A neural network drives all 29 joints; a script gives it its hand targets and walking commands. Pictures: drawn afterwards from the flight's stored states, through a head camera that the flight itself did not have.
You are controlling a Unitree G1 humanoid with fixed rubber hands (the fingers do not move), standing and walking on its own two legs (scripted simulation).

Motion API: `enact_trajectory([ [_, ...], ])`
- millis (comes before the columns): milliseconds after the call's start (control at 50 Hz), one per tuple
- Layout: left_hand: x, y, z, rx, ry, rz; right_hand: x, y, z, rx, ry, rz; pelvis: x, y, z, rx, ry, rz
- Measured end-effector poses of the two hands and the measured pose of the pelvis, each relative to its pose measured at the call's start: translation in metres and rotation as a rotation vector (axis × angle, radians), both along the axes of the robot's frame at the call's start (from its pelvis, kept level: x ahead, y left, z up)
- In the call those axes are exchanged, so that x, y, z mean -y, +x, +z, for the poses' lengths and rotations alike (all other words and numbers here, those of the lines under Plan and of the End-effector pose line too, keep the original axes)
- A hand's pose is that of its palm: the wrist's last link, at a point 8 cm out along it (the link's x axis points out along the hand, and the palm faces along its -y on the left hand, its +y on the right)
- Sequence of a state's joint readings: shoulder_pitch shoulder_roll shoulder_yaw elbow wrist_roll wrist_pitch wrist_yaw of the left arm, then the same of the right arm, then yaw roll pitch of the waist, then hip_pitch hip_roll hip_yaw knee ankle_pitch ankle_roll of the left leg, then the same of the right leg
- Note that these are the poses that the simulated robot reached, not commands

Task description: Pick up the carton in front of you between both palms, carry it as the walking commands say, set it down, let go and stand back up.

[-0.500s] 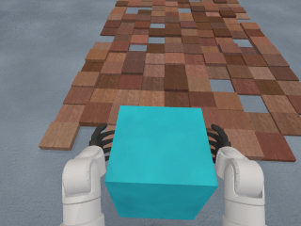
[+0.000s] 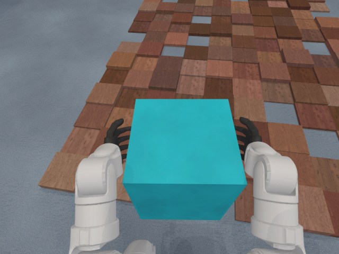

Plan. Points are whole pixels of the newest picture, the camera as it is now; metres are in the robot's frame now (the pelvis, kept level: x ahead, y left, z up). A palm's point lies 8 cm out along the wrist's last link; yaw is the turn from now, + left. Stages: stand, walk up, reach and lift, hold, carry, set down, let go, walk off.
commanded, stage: carry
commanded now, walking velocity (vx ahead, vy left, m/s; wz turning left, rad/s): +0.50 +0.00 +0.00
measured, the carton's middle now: (180, 164) +0.32 +0.01 +0.01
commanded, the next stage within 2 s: none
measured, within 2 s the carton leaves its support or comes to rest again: neither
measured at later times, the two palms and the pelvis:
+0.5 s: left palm (142, 44) +0.72 +0.15 +0.09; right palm (233, 49) +0.68 -0.15 +0.09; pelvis +0.33 +0.04 +0.01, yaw -3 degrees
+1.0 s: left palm out of the picture +1.04 +0.17 +0.14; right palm out of the picture +1.05 -0.13 +0.13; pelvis +0.69 +0.00 +0.02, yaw -1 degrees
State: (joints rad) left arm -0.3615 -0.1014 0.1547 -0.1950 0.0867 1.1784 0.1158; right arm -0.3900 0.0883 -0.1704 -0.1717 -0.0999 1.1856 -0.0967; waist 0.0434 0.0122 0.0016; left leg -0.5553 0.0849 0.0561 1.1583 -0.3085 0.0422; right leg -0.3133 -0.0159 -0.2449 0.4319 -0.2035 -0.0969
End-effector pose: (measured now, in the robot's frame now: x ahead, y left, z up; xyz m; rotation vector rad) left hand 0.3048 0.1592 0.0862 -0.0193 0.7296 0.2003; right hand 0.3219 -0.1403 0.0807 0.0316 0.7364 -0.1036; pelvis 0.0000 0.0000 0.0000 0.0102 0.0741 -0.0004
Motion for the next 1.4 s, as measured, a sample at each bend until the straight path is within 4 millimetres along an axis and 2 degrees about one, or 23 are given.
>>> enact_trajectory([
  [100,0.003,0.09,0.023,0.041,0.017,-0.041,0.003,0.082,0.023,0.043,-0.026,-0.001,-0.002,0.061,0.005,-0.012,0.009,-0.014],
  [200,0.003,0.186,0.037,0.074,0.027,-0.086,0.004,0.169,0.04,0.077,-0.056,-0.023,-0.011,0.132,-0.002,-0.014,-0.001,-0.03],
  [280,-0.002,0.264,0.031,0.08,0.01,-0.116,-0.002,0.239,0.041,0.081,-0.078,-0.047,-0.024,0.2,-0.02,-0.004,-0.004,-0.045],
  [340,-0.003,0.314,0.018,0.035,-0.009,-0.14,-0.004,0.281,0.031,0.035,-0.094,-0.07,-0.032,0.237,-0.022,-0.009,0.007,-0.041],
  [440,0.003,0.376,0.004,-0.07,-0.035,-0.146,0.002,0.328,0.01,-0.071,-0.06,-0.123,-0.04,0.294,-0.002,-0.031,-0.017,-0.043],
  [520,0.01,0.425,0.006,-0.044,-0.061,-0.138,0.008,0.373,0.014,-0.043,-0.037,-0.163,-0.039,0.343,0.008,-0.043,-0.035,-0.038],
  [640,0.016,0.505,0.016,0.062,-0.065,-0.099,0.016,0.468,0.028,0.063,-0.014,-0.146,-0.022,0.432,0.002,-0.042,-0.019,-0.024],
  [720,0.014,0.557,0.018,0.069,-0.014,-0.051,0.015,0.54,0.022,0.068,-0.004,-0.065,-0.006,0.498,-0.006,-0.002,-0.015,-0.014],
  [800,0.004,0.596,0.014,-0.006,0.002,-0.008,0.005,0.596,0.017,-0.004,-0.018,0.004,0.004,0.552,0.005,-0.002,-0.003,-0.008],
  [880,-0.005,0.64,0.023,-0.022,0.001,0.021,-0.005,0.648,0.025,-0.019,-0.024,0.037,0.008,0.604,0.017,-0.018,0.018,-0.002],
  [1020,-0.013,0.748,0.052,0.06,0.007,-0.003,-0.012,0.746,0.051,0.064,-0.023,0.017,-0.004,0.704,0.017,-0.03,0.021,-0.017],
  [1100,-0.015,0.817,0.052,0.046,-0.007,-0.046,-0.014,0.801,0.053,0.049,-0.055,-0.011,-0.017,0.768,0.015,-0.019,0.057,-0.029],
  [1140,-0.011,0.849,0.048,0.005,-0.01,-0.086,-0.01,0.822,0.051,0.008,-0.068,-0.038,-0.023,0.794,0.021,-0.02,0.06,-0.04],
  [1200,0.007,0.895,0.049,-0.043,-0.013,-0.154,0.007,0.844,0.048,-0.044,-0.072,-0.104,-0.028,0.828,0.034,-0.024,0.035,-0.052],
  [1280,0.038,0.956,0.059,-0.027,-0.028,-0.227,0.032,0.882,0.06,-0.025,-0.044,-0.176,-0.027,0.876,0.044,-0.038,0.009,-0.068],
  [1340,0.059,1.002,0.069,0.025,-0.04,-0.247,0.052,0.923,0.073,0.027,-0.041,-0.211,-0.02,0.918,0.042,-0.044,0.008,-0.07],
  [1400,0.071,1.045,0.071,0.075,-0.039,-0.231,0.065,0.973,0.077,0.076,-0.042,-0.195,-0.005,0.965,0.027,-0.018,0.031,-0.068],
])
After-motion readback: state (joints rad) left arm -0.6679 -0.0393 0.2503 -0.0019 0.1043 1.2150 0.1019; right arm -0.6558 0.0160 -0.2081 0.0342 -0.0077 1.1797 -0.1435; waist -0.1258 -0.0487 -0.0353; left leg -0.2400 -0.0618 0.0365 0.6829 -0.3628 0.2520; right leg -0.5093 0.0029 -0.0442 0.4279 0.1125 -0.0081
